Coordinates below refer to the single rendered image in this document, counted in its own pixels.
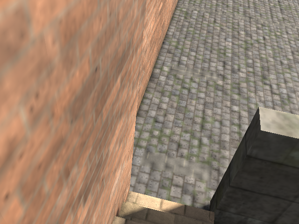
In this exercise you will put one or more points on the stairs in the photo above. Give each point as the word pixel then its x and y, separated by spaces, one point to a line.
pixel 144 209

